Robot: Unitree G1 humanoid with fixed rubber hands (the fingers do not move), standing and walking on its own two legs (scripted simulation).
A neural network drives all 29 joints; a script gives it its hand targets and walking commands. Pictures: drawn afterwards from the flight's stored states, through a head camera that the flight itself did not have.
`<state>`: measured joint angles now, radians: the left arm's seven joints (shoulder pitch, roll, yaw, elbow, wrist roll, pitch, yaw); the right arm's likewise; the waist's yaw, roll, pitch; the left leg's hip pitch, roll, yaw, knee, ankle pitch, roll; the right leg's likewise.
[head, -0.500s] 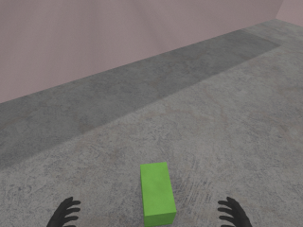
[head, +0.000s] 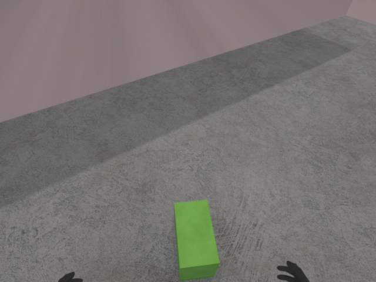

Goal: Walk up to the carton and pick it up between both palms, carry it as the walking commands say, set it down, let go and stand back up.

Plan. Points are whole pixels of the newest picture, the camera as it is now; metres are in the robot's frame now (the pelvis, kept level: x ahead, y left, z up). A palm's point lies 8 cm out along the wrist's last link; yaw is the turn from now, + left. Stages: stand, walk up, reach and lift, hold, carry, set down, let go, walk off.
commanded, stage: stand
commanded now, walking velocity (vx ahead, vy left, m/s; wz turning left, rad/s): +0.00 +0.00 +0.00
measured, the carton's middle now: (193, 239) +0.47 -0.05 -0.66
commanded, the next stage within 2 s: none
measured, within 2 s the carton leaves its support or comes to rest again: neither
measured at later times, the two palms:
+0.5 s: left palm out of the picture +0.10 +0.28 -0.10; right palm out of the picture +0.12 -0.25 -0.09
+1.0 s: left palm out of the picture +0.07 +0.28 -0.11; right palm out of the picture +0.09 -0.25 -0.10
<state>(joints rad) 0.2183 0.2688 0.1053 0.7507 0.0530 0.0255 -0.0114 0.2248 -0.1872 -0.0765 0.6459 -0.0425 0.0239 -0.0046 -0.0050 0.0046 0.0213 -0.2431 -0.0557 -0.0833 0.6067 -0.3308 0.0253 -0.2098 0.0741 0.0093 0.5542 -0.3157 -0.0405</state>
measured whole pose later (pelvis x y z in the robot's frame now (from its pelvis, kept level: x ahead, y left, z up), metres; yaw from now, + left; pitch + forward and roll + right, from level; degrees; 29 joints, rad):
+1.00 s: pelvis -0.01 +0.00 +0.00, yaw +0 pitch -3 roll -1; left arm 0.22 0.28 0.11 0.89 0.05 -0.01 -0.01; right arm 0.22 -0.20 -0.08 0.77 -0.03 -0.01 -0.01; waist 0.00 0.00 0.01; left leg -0.24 -0.06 -0.08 0.60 -0.31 0.03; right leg -0.21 0.07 0.01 0.55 -0.29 -0.04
